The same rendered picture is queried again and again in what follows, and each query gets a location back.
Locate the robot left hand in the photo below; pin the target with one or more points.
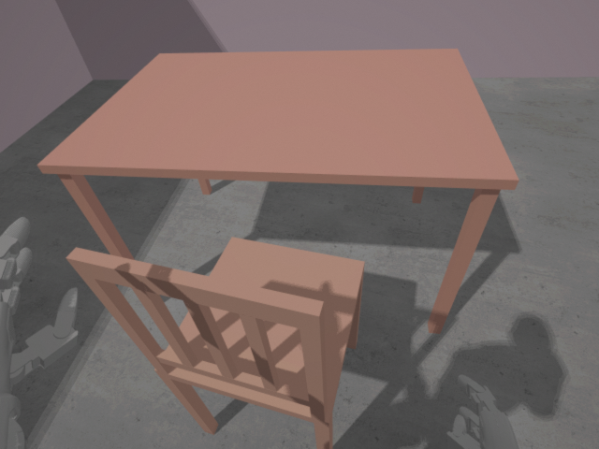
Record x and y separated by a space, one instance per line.
49 343

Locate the chair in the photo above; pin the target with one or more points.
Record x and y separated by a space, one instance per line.
269 326

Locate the robot right hand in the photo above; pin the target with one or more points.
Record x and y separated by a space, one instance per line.
491 430

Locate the table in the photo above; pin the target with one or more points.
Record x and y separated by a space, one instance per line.
374 117

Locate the left robot forearm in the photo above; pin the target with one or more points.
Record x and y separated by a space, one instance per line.
11 434

